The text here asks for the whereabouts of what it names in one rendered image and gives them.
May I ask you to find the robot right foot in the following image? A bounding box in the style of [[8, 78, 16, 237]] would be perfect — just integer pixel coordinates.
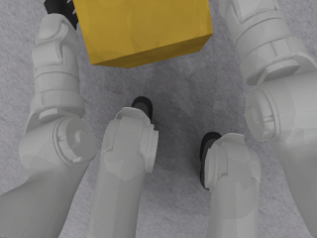
[[199, 132, 222, 190]]

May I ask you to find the robot left foot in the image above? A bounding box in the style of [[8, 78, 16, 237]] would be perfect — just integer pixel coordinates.
[[131, 96, 153, 122]]

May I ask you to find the robot left forearm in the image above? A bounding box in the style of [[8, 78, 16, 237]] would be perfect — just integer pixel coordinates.
[[23, 13, 86, 136]]

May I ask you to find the robot foot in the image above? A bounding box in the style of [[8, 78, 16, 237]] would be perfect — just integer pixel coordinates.
[[131, 96, 153, 122], [199, 132, 222, 190]]

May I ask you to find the right robot upper arm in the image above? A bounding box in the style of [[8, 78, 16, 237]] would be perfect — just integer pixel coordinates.
[[244, 70, 317, 238]]

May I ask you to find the robot right forearm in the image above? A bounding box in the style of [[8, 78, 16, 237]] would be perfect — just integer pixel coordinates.
[[218, 0, 317, 86]]

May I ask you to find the left robot hand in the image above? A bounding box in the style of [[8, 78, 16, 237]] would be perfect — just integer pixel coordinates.
[[44, 0, 78, 31]]

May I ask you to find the carton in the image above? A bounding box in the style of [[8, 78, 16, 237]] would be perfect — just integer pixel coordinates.
[[72, 0, 214, 68]]

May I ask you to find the left robot upper arm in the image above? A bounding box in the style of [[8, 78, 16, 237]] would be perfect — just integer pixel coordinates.
[[0, 116, 98, 238]]

